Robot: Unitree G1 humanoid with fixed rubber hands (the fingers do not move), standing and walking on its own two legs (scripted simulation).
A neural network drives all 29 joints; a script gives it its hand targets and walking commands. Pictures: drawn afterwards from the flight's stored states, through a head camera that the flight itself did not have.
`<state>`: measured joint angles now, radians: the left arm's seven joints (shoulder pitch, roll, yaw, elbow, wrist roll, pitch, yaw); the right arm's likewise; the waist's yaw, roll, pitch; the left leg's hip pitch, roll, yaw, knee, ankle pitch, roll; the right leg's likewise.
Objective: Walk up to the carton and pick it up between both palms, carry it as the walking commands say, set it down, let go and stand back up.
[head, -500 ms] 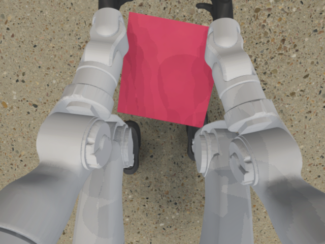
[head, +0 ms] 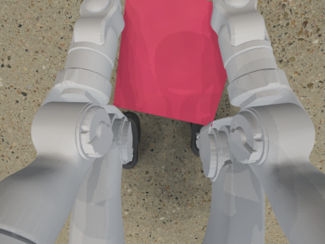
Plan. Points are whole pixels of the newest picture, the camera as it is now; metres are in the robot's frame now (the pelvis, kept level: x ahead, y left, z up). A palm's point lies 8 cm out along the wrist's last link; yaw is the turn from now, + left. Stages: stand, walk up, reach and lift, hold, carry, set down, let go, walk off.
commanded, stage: set down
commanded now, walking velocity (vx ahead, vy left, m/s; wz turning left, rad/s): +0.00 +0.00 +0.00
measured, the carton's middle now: (174, 59) +0.41 -0.01 -0.31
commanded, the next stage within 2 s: none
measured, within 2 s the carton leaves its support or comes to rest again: neither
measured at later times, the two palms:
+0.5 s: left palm out of the picture +0.54 +0.10 -0.20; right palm out of the picture +0.54 -0.09 -0.19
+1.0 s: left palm out of the picture +0.53 +0.10 -0.20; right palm out of the picture +0.54 -0.09 -0.19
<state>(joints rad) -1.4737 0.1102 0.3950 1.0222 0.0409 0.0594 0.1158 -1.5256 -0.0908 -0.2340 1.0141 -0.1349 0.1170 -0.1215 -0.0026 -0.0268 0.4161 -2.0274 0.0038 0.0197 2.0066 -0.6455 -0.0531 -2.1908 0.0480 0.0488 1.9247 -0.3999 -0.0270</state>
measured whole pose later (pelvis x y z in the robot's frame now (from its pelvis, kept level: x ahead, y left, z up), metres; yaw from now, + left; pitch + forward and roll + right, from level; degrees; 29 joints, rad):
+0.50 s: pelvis +0.00 +0.00 -0.01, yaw +0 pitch +36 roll +5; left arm -1.50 0.10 0.45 1.04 0.11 0.09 0.08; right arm -1.55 -0.07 -0.34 1.03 -0.24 0.14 -0.08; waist 0.00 -0.03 0.43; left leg -2.03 -0.01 0.02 2.04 -0.65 -0.06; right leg -2.19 0.05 0.05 1.96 -0.40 -0.03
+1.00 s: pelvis -0.01 +0.00 -0.02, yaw +0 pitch +35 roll +5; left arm -1.51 0.11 0.45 1.06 0.12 0.11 0.06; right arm -1.57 -0.07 -0.37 1.06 -0.25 0.14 -0.06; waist 0.00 -0.03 0.45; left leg -2.03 -0.01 0.01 2.07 -0.65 -0.06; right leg -2.19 0.05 0.05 1.99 -0.40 -0.03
